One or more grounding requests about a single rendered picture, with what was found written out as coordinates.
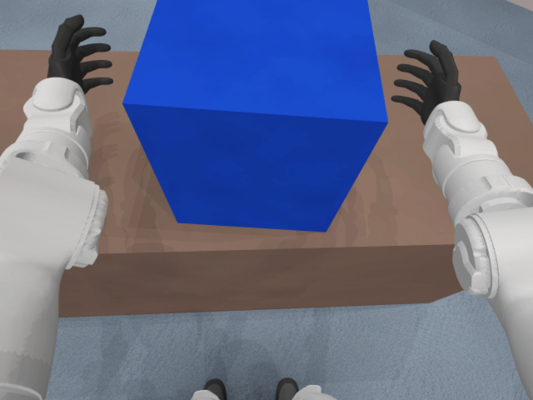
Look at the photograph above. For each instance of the robot right foot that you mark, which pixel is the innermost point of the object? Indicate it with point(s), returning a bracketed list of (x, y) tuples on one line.
[(286, 389)]

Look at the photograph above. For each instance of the carton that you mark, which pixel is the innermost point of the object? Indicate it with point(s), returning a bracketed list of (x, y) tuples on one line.
[(257, 113)]

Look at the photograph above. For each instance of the pedestal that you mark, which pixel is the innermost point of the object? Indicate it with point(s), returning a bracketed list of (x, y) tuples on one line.
[(391, 241)]

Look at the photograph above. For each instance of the left robot hand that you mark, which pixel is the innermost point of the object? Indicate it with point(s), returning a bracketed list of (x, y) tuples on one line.
[(66, 57)]

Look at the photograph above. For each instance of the right robot upper arm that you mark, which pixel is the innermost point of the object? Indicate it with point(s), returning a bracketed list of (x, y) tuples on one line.
[(493, 257)]

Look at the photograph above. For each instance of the right robot forearm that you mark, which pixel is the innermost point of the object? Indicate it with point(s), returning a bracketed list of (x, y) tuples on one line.
[(466, 166)]

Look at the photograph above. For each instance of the left robot forearm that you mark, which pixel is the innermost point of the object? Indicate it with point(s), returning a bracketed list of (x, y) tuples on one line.
[(57, 131)]

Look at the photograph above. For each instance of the right robot hand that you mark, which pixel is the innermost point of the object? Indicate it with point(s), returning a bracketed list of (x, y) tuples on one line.
[(442, 82)]

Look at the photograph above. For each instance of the left robot upper arm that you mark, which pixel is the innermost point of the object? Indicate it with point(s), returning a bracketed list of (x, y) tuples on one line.
[(49, 221)]

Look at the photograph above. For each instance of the robot left foot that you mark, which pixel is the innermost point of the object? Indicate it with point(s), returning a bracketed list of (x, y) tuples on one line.
[(217, 387)]

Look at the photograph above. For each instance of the robot foot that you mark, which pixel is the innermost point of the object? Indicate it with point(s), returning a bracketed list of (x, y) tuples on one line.
[(217, 387), (286, 389)]

